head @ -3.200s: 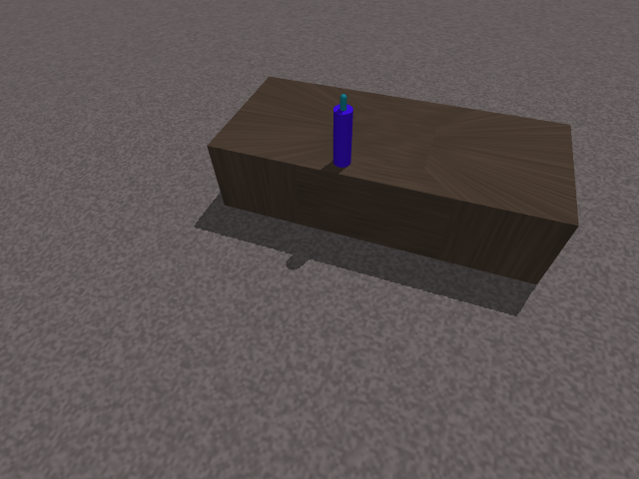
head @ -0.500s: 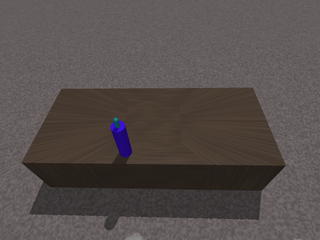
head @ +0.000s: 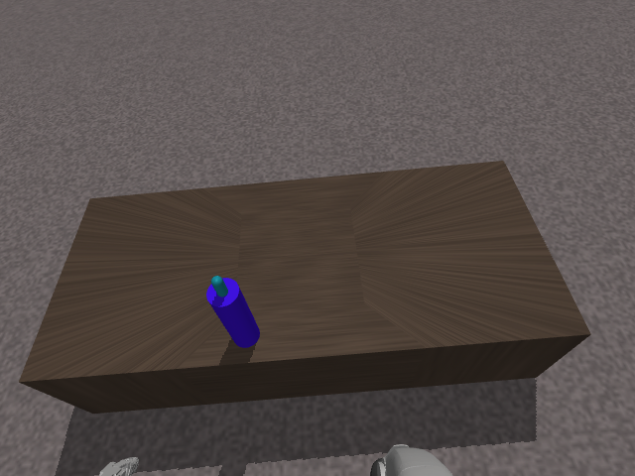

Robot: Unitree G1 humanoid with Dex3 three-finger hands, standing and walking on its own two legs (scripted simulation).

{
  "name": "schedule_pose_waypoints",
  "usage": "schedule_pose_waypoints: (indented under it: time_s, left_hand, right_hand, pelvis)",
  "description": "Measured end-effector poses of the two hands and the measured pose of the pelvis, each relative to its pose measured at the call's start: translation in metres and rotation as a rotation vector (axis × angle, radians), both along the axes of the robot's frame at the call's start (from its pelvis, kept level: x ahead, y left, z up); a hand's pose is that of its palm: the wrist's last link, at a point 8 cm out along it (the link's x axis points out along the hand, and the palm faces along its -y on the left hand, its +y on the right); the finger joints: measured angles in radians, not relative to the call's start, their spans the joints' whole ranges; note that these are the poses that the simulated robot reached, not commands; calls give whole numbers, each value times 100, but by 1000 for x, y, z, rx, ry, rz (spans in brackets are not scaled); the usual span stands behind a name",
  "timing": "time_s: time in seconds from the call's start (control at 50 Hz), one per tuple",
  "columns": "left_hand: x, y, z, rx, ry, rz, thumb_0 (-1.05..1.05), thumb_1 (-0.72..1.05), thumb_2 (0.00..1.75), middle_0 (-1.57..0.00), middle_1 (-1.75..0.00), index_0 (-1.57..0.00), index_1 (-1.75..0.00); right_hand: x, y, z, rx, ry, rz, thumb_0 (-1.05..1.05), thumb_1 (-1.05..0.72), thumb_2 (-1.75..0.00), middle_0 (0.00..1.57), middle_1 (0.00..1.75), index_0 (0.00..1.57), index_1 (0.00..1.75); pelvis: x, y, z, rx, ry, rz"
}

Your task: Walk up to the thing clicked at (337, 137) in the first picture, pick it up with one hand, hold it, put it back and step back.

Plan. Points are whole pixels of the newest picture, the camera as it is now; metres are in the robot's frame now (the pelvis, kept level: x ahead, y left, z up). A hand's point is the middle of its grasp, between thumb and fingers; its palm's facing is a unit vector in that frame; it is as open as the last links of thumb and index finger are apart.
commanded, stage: walk up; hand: left
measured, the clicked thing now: (233, 310) +0.47 +0.21 -0.29
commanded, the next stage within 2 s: stand in 1.74 s
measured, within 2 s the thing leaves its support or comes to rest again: neither
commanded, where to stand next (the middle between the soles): +0.10 +0.00 m, yaw +0 degrees
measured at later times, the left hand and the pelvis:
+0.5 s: hand out of the picture +0.08 +0.28 -0.15, palm faces +0.02 -0.95 -0.31, open 7.4 cm; pelvis +0.01 +0.01 +0.01, yaw +1 degrees
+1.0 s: hand out of the picture +0.13 +0.27 -0.13, palm faces +0.04 -0.95 -0.31, open 7.4 cm; pelvis +0.04 +0.01 +0.02, yaw +2 degrees
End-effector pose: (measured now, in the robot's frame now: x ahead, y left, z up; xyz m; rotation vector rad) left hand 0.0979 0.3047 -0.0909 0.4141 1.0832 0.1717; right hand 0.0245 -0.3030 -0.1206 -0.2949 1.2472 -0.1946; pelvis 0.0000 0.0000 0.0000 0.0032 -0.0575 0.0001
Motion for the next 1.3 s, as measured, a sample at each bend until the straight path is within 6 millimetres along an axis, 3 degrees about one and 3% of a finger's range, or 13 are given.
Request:
schedule_pose_waypoints:
  time_s: [0.14, 0.2, 0.28, 0.46, 0.56, 0.64, 0.82, 1.02, 1.3]
  left_hand:
    - [18, -18, 3, -41, -34, -6, 1, 90, 90, -20, -30, -20, -30]
    - [21, -16, -3, -62, -44, 3, 1, 90, 90, -21, -30, -21, -30]
    - [21, -7, -12, -95, -36, 41, 1, 90, 90, -21, -30, -21, -30]
    - [-12, 14, -21, -108, 69, 117, 1, 90, 90, -20, -30, -20, -30]
    - [-32, 17, -16, -94, 154, 147, 1, 90, 90, -20, -30, -20, -30]
    - [-38, 17, -12, -83, 185, 164, 1, 90, 90, -20, -30, -20, -30]
    - [-11, 13, -5, -85, 138, 166, 1, 90, 90, -20, -30, -20, -30]
    - [25, 7, -4, -107, 76, 140, 1, 90, 90, -20, -30, -20, -30]
    - [25, 4, -5, -108, 93, 141, 1, 90, 90, -20, -30, -20, -30]
  right_hand:
    - [49, 9, 3, 16, -76, 50, 1, -91, -90, 20, 30, 21, 30]
    - [56, 8, 6, -13, -91, 62, 1, -91, -90, 20, 30, 21, 30]
    - [51, 9, 16, -61, -86, 56, 1, -91, -90, 20, 30, 21, 30]
    - [48, 4, 34, -102, -33, 63, 1, -91, -90, 20, 30, 21, 30]
    - [61, 5, 32, -87, -20, 71, 1, -91, -90, 20, 30, 21, 30]
    - [77, 10, 28, -63, -29, 80, 1, -91, -90, 20, 30, 21, 30]
    - [108, 24, 25, -26, -67, 98, 1, -91, -90, 20, 30, 21, 30]
    - [115, 21, 32, -43, -62, 89, 1, -91, -90, 20, 30, 21, 30]
    - [105, 14, 32, -58, -26, 76, 1, -91, -90, 20, 30, 21, 30]
  pelvis:
    - [5, 1, 5, 21, 2, 0]
    - [5, 6, 3, 12, 1, 3]
    - [5, 13, 3, 29, -10, 5]
    - [10, 15, 11, 2, -4, 10]
    - [17, 15, 16, 0, 14, 15]
    - [24, 15, 18, 0, 18, 19]
    - [33, 15, 21, 1, 23, 29]
    - [40, 15, 24, 1, 26, 35]
    - [42, 13, 25, -1, 25, 40]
